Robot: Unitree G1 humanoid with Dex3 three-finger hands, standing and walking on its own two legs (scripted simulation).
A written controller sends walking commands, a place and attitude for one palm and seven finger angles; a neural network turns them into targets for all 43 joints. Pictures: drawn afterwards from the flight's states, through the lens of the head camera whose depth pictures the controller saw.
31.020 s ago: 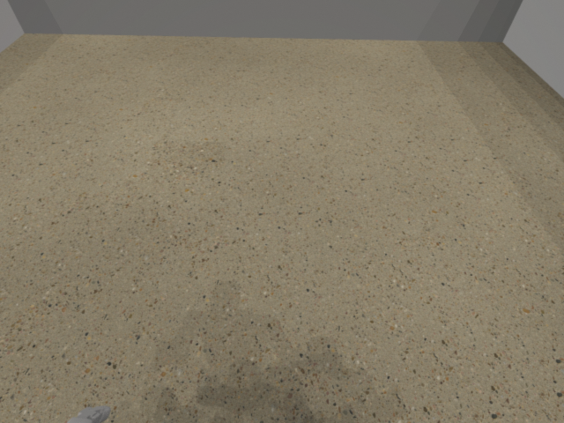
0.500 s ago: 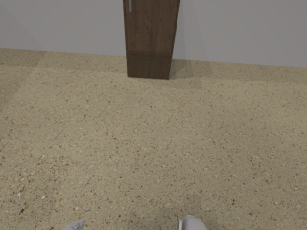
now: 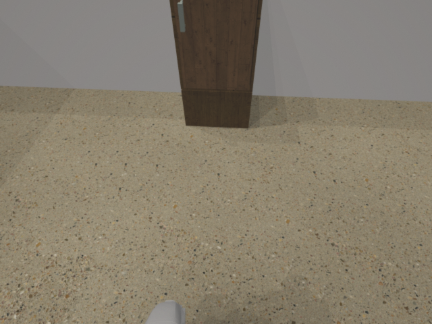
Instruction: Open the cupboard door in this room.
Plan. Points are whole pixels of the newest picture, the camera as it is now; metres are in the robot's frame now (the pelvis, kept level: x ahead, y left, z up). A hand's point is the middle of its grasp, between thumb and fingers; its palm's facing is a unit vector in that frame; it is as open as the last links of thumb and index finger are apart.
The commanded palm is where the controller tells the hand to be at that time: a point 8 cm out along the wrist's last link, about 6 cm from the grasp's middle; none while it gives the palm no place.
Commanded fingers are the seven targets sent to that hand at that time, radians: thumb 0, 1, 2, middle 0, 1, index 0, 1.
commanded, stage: turn or walk to find it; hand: left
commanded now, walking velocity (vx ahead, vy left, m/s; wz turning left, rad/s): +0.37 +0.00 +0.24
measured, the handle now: (182, 16) +1.42 +0.23 -0.02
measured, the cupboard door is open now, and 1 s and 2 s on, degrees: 0 0 0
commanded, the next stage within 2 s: stand and wait in 0.20 s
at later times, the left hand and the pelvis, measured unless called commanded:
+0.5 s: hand (118, 307) +0.19 +0.24 -0.18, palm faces +0.11 -0.98 -0.16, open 7.4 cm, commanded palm none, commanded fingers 0.00 0.90 0.90 -0.20 -0.30 -0.20 -0.30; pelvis +0.18 +0.06 +0.00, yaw +2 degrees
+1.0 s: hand (139, 271) +0.26 +0.21 -0.17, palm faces +0.10 -0.97 -0.22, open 7.2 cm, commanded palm none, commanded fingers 0.00 0.90 0.90 -0.20 -0.30 -0.20 -0.30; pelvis +0.24 +0.02 +0.00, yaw +3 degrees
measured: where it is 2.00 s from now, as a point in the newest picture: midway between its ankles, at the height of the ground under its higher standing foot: outside the picture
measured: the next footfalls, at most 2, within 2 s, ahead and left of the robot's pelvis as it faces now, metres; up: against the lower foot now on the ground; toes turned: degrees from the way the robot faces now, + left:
left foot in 0.24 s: +0.23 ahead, +0.16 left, +0.00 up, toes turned +10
right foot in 0.64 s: +0.31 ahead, -0.08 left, +0.00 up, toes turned -4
